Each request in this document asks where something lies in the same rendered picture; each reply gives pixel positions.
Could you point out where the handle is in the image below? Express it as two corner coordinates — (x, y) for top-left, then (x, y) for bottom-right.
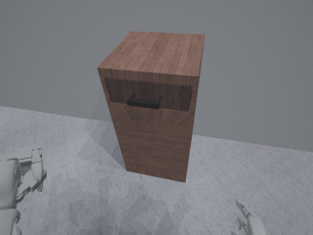
(126, 93), (162, 110)

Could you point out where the left robot forearm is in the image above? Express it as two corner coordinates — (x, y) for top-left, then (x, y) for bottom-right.
(0, 209), (22, 235)

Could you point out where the right robot hand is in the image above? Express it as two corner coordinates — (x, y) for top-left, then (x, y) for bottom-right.
(231, 199), (268, 235)

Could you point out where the cabinet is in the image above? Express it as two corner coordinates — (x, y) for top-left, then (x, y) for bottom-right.
(97, 31), (205, 183)

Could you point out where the left robot hand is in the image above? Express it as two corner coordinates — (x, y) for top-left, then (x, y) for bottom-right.
(0, 145), (47, 210)

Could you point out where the drawer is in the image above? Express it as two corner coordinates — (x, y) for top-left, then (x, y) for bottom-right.
(105, 77), (193, 112)

